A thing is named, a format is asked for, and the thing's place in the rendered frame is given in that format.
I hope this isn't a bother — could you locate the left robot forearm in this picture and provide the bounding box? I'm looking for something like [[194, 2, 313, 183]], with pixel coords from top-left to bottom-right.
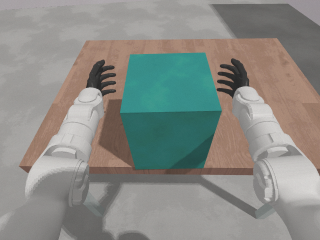
[[25, 87, 105, 198]]

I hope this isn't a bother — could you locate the robot right upper arm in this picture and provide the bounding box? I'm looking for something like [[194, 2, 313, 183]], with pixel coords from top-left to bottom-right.
[[253, 155, 320, 240]]

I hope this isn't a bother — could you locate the carton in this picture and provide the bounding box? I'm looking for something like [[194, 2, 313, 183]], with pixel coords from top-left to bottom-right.
[[120, 52, 222, 170]]

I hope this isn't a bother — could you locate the robot left hand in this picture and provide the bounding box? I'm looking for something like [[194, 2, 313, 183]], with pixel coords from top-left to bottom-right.
[[86, 59, 116, 97]]

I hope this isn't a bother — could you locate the robot right hand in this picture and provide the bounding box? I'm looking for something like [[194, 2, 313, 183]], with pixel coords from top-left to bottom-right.
[[216, 58, 249, 99]]

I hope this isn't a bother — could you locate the table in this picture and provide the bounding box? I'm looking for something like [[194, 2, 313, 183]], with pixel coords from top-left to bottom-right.
[[19, 38, 320, 220]]

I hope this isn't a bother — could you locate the robot left upper arm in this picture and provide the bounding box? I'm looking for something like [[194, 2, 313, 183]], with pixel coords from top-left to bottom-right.
[[0, 155, 90, 240]]

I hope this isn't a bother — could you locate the right robot forearm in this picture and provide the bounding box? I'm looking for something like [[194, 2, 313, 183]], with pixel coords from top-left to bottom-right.
[[232, 86, 320, 182]]

